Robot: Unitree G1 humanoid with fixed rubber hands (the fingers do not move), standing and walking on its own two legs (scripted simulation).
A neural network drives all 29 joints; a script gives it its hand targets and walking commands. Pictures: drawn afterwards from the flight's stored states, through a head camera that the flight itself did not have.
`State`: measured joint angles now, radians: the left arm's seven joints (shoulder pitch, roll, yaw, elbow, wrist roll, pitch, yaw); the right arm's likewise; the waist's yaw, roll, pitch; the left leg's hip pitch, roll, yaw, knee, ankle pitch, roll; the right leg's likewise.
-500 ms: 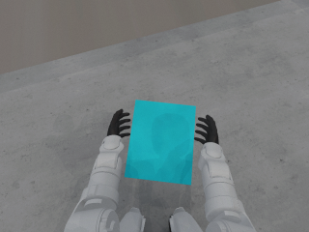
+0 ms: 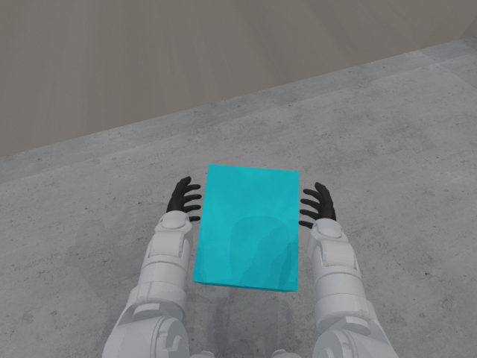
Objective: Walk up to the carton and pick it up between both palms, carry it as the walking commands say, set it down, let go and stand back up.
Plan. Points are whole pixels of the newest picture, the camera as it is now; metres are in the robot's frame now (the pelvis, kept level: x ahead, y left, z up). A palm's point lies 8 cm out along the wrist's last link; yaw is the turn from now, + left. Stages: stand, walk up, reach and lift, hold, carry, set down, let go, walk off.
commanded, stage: reach and lift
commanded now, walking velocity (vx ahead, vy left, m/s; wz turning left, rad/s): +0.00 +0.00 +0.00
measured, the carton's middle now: (248, 231) +0.37 -0.01 -0.10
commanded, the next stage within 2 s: hold in 1.90 s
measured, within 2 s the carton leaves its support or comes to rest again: neither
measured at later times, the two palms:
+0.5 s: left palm (178, 207) +0.34 +0.11 +0.06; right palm (343, 209) +0.33 -0.16 +0.07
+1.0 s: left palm (176, 204) +0.33 +0.11 +0.09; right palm (346, 215) +0.31 -0.15 +0.08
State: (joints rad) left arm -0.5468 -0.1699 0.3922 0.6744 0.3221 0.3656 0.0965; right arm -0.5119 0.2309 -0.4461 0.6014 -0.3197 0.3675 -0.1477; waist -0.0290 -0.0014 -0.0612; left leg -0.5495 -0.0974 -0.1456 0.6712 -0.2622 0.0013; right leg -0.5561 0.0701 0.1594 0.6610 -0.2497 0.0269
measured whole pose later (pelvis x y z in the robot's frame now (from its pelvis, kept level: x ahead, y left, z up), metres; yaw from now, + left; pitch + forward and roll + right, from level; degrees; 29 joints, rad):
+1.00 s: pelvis +0.01 +0.00 +0.02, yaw -1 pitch -7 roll +0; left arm -0.52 -0.20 0.34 0.61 0.33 0.67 0.15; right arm -0.50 0.19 -0.36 0.56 -0.33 0.70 -0.16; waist -0.04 0.01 -0.04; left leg -0.14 -0.06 -0.11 0.50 -0.23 0.01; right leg -0.15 0.04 0.14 0.48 -0.21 0.02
